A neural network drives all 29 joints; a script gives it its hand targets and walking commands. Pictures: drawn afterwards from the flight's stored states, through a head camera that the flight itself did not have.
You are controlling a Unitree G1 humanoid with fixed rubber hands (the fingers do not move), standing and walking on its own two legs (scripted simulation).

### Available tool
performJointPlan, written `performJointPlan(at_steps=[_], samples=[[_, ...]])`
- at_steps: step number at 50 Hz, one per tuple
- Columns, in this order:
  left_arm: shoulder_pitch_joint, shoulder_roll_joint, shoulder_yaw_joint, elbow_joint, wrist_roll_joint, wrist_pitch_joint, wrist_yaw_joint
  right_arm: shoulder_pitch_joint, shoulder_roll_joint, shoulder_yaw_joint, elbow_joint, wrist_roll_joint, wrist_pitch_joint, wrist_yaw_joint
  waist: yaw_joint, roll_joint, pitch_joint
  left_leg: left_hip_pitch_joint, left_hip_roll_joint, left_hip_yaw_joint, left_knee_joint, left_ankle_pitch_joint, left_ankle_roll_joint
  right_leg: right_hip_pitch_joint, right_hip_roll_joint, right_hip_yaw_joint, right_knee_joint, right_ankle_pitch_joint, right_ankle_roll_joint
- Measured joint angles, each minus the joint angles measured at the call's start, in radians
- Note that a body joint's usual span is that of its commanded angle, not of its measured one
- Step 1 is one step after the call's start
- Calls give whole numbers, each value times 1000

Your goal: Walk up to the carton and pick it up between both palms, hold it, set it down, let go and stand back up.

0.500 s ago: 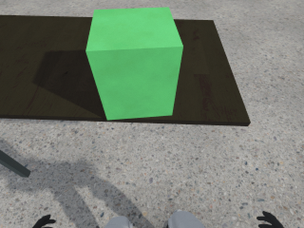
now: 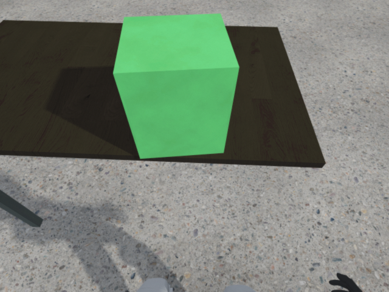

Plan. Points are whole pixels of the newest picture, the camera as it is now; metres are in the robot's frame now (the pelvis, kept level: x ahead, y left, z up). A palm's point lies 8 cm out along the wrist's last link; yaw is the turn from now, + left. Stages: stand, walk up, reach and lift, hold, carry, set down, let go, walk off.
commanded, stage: walk up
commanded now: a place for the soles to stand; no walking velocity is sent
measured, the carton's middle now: (177, 90) +0.52 +0.05 +0.11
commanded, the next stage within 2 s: none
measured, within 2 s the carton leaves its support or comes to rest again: neither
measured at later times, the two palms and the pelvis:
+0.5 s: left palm out of the picture +0.11 +0.31 -0.09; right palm out of the picture +0.07 -0.33 -0.09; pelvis +0.00 +0.00 +0.00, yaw -2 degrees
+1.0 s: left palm out of the picture +0.08 +0.34 -0.07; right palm out of the picture +0.11 -0.30 -0.09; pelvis +0.03 +0.02 +0.00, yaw -1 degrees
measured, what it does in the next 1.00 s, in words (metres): stands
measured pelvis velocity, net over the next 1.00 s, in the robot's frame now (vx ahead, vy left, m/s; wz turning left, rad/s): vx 0.03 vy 0.02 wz -0.02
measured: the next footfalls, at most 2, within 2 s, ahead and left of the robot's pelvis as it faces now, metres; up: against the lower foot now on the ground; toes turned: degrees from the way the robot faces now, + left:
left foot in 1.18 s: +0.13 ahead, +0.19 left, +0.00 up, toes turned +0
right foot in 1.74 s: +0.07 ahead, +0.03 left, +0.00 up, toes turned -5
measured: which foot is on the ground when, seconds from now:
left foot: down 0.00-0.86, up 0.88-1.00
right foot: down 0.00-1.00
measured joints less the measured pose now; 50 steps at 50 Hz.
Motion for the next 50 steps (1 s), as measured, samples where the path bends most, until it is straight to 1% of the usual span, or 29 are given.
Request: performJointPlan(at_steps=[1,2,3,4,5,7,9,10,11,12,13,14,17,19,21,24,27,30,35,40,43,44,46,48,50], samples=[[1,0,0,0,-3,3,0,0,0,0,0,0,-7,0,0,1,-5,6,0,3,-58,25,1,-9,0,-1,2,-2,2],[-3,0,0,0,-9,9,0,0,0,0,0,0,-16,0,1,0,-3,7,-1,4,-93,116,1,-17,0,0,12,-7,5],[-10,0,0,1,-16,15,0,0,1,0,1,0,-20,0,4,-6,3,8,-2,10,-95,171,-2,-27,-2,5,35,-8,5],[-17,0,0,1,-21,21,0,0,2,0,1,0,-23,0,6,-13,3,9,-2,19,-92,177,-5,-47,-3,7,71,14,5],[-27,0,0,0,-23,24,0,0,2,0,1,0,-25,-1,2,-18,2,10,-2,23,-92,171,-5,-70,-3,7,113,15,5],[-56,0,0,0,-24,30,0,0,2,0,1,0,-25,-2,-8,-25,1,10,0,23,-92,159,-5,-103,-3,8,176,-100,5],[-85,0,0,-1,-24,28,0,0,2,0,1,0,-25,-2,-14,-29,0,9,6,24,-93,155,-5,-110,-3,8,168,-162,5],[-97,1,0,-1,-24,23,0,0,2,0,1,0,-25,-2,-16,-32,-1,9,7,25,-93,155,-5,-101,-4,9,125,-146,5],[-106,1,0,-1,-24,16,0,0,2,0,1,0,-24,-2,-17,-36,-1,8,7,27,-92,155,-8,-82,-6,9,56,-77,5],[-114,-1,0,-1,-24,10,0,0,2,0,1,0,-21,-2,-18,-35,0,9,9,27,-90,155,-12,-72,-6,8,15,42,5],[-118,-4,0,0,-24,5,0,0,2,0,1,0,-16,-2,-18,-32,-1,9,11,26,-89,155,-12,-74,-4,7,14,80,5],[-118,-8,0,0,-22,1,0,-1,2,0,1,0,-10,-2,-19,-29,-3,9,12,26,-88,155,-12,-76,-2,7,20,75,5],[-111,-16,0,0,-12,1,0,-1,2,0,1,0,7,-2,-21,-19,-13,9,11,26,-79,58,-12,-71,-2,7,11,51,5],[-111,-15,0,0,-8,7,0,-1,2,0,1,0,8,-2,-21,-14,-16,9,11,26,-79,40,-9,-66,-2,7,-3,56,5],[-112,-14,0,0,-7,13,0,-1,2,0,2,0,7,-2,-22,-13,-16,9,11,26,-82,55,-8,-64,-2,7,-7,60,5],[-118,-14,0,0,-9,28,0,-1,2,0,5,0,0,-2,-30,-14,-18,9,11,26,-96,179,-9,-72,-2,7,16,49,8],[-134,-13,0,0,-11,36,0,-1,2,0,9,0,-2,-2,-32,-23,-25,9,11,28,-92,164,-15,-78,-2,7,32,19,8],[-141,-13,0,0,-12,28,-3,-1,2,0,9,0,-3,-2,-31,-28,-27,9,11,28,-92,158,-15,-80,-2,7,30,47,8],[-122,-13,0,0,-9,17,-4,-1,2,0,9,0,-2,-2,-31,-23,-28,9,12,28,-92,136,-13,-78,-1,7,24,41,5],[-131,-14,0,0,-12,26,-4,-1,2,0,13,0,-7,-2,-33,-20,-31,9,12,28,-102,165,-17,-78,-1,7,17,43,5],[-117,-6,0,-1,-15,-12,-4,-1,2,0,14,0,5,23,-34,-18,-45,9,12,28,-99,151,-13,-76,-1,7,17,33,5],[-102,-2,0,0,-13,-27,-2,-1,2,0,12,0,16,31,-34,-17,-47,10,11,29,-70,116,-5,-66,-1,8,16,29,5],[-57,6,0,0,-12,-48,6,-1,2,0,11,0,36,35,-33,-9,-47,0,10,29,42,68,-1,-31,-4,9,3,22,5],[-6,14,0,0,-12,-56,16,-1,2,0,10,0,44,38,-33,2,-48,-7,10,29,109,66,-1,11,-14,10,-17,18,5],[39,24,0,0,-12,-59,24,-1,2,0,8,0,44,42,-29,15,-48,-13,10,26,127,65,-1,43,-27,12,-33,12,5]])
